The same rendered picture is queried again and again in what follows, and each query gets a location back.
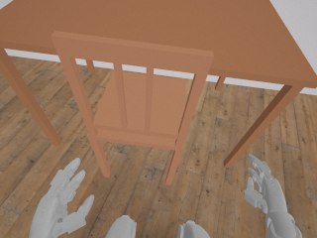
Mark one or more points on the robot right hand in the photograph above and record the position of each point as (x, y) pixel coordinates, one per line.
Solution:
(272, 197)

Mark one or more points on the robot right forearm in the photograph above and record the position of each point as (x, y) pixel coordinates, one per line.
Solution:
(281, 224)

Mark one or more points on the robot right thigh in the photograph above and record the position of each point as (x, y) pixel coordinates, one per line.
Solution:
(191, 230)

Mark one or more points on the robot left thigh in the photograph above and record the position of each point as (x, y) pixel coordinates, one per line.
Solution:
(122, 227)

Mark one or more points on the robot left hand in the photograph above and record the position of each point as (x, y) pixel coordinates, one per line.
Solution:
(53, 205)

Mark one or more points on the robot thigh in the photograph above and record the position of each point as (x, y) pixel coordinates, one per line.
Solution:
(191, 230)
(122, 227)

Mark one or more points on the chair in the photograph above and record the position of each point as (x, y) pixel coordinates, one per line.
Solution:
(137, 109)

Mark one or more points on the table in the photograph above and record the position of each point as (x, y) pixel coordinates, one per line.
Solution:
(247, 37)

